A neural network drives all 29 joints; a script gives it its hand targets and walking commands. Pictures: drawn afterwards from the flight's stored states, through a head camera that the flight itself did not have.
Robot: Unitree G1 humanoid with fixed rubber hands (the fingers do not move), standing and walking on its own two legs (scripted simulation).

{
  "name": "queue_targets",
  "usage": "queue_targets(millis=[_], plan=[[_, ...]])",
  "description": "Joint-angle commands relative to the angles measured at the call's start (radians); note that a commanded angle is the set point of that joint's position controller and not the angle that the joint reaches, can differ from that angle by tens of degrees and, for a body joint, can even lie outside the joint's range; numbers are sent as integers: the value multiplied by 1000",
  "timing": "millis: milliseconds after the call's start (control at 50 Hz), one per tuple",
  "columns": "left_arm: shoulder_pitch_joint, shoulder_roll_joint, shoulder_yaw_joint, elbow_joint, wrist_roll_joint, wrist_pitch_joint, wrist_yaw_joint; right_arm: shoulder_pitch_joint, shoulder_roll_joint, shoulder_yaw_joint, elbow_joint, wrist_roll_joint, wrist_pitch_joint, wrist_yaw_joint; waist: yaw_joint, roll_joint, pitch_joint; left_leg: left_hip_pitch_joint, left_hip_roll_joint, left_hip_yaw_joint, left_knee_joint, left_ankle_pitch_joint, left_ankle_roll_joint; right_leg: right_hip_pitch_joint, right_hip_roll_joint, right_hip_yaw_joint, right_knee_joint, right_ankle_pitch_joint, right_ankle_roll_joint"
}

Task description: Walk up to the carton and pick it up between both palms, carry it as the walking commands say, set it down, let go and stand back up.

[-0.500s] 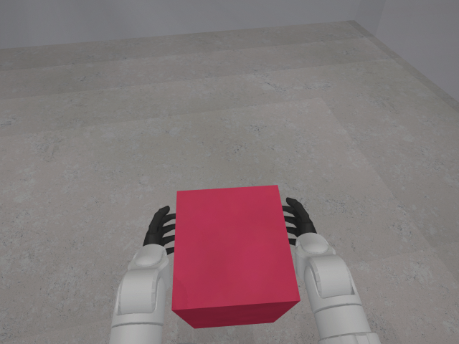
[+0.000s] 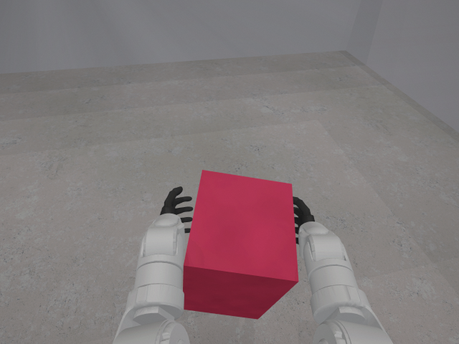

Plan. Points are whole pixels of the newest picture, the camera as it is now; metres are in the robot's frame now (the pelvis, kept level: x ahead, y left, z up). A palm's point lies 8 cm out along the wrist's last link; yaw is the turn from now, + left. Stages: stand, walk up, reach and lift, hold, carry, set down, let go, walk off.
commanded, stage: set down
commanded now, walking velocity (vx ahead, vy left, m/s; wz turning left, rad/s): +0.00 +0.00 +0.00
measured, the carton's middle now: (232, 251) +0.30 +0.03 -0.04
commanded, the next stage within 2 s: none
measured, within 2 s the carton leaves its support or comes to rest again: neither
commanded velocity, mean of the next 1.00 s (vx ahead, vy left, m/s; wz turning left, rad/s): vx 0.00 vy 0.00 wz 0.00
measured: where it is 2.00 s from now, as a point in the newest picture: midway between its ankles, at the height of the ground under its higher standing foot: outside the picture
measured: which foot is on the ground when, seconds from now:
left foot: down 0.00-1.00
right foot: down 0.00-1.00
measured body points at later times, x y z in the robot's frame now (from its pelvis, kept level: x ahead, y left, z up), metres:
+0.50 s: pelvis -0.01 -0.03 -0.02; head +0.09 -0.01 +0.42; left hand +0.32 +0.15 -0.07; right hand +0.36 -0.11 -0.07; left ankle +0.07 +0.10 -0.73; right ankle +0.02 -0.12 -0.73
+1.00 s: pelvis -0.01 -0.01 -0.09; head +0.16 +0.01 +0.33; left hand +0.34 +0.16 -0.16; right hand +0.39 -0.10 -0.16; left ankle +0.07 +0.10 -0.73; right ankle +0.02 -0.12 -0.73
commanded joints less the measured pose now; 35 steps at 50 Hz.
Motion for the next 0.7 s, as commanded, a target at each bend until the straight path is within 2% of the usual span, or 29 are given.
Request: queue_targets(millis=[0, 140, 300, 460, 560, 680], plan=[[-431, -1065, -369, 120, -196, -69, -210, -703, 856, 404, -35, 201, -107, 240, -12, 42, -272, 254, 6, -119, -59, -61, -17, -270, 27, 31, -123, -78, -65], [-448, -990, -309, 156, -140, -175, -208, -688, 897, 357, 60, 152, -180, 204, 3, 13, -329, 172, -9, -85, 6, 56, -1, -330, 22, 34, -88, -27, -44], [-457, -910, -310, 144, -109, -313, -217, -648, 922, 356, 94, 110, -292, 145, 3, -2, -418, 44, -35, -68, 85, 117, 2, -369, 33, 39, -29, 50, -18], [-443, -864, -367, 111, -103, -431, -219, -603, 923, 413, 86, 99, -401, 96, -4, -8, -557, -125, -53, -53, 194, 186, -5, -413, 49, 41, 63, 157, 3], [-425, -840, -404, 96, -101, -488, -210, -588, 913, 470, 67, 121, -456, 76, 7, -9, -662, -240, -60, -48, 269, 226, -11, -446, 60, 41, 137, 228, 17], [-435, -812, -448, 94, -115, -533, -191, -601, 879, 512, 57, 142, -503, 51, 0, -2, -757, -349, -69, -43, 344, 205, -23, -528, 79, 25, 221, 220, 30]])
